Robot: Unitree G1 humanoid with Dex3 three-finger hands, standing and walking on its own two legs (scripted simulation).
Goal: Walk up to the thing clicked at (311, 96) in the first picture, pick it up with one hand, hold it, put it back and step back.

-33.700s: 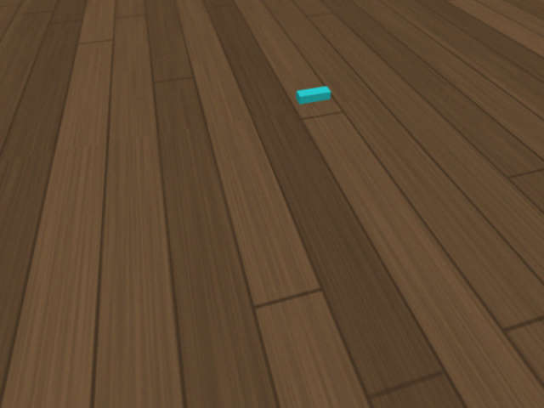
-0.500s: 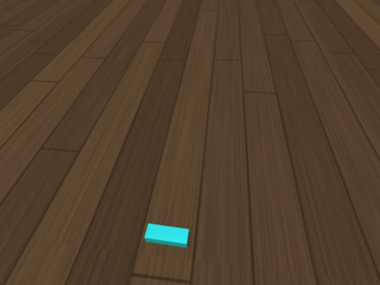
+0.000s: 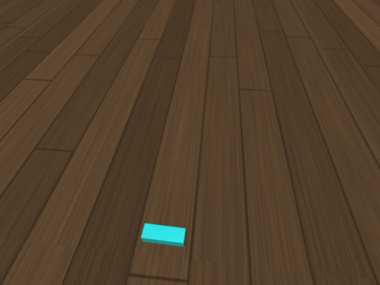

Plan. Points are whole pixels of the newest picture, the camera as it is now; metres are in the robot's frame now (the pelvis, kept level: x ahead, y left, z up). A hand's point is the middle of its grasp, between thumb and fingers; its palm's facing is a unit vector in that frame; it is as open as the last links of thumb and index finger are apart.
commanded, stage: stand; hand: left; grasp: from above
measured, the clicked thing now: (164, 234) +0.48 +0.16 -0.75
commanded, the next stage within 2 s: step back in 1.22 s
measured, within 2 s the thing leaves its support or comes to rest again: neither
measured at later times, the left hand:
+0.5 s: hand out of the picture +0.07 +0.25 -0.16, palm faces +0.03 -0.94 -0.35, open 7.4 cm
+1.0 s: hand out of the picture +0.07 +0.24 -0.15, palm faces +0.02 -0.94 -0.35, open 7.4 cm
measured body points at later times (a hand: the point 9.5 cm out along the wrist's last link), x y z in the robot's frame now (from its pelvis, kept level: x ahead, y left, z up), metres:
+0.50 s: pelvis +0.00 +0.00 +0.00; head +0.01 -0.01 +0.45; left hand +0.06 +0.30 -0.13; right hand +0.07 -0.30 -0.14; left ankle +0.00 +0.14 -0.75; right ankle +0.01 -0.14 -0.75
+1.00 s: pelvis +0.01 -0.01 +0.00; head +0.01 -0.01 +0.45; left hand +0.07 +0.29 -0.13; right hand +0.08 -0.30 -0.14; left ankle +0.00 +0.14 -0.75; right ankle +0.01 -0.14 -0.75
